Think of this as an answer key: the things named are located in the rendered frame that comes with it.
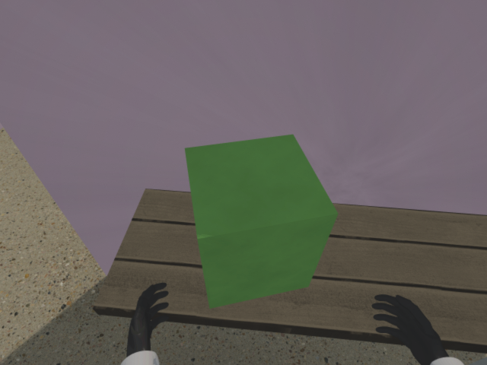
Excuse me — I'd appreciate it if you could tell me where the robot right hand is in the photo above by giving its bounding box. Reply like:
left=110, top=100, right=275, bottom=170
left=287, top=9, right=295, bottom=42
left=372, top=294, right=449, bottom=365

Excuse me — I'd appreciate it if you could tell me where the robot left hand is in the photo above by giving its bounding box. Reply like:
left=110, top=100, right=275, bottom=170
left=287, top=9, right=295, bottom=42
left=126, top=283, right=169, bottom=357

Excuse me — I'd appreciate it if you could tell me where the table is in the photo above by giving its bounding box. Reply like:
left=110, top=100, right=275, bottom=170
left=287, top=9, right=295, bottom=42
left=93, top=189, right=487, bottom=365

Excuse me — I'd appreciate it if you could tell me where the carton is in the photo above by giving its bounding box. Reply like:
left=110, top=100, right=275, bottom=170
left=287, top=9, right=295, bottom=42
left=185, top=135, right=338, bottom=309

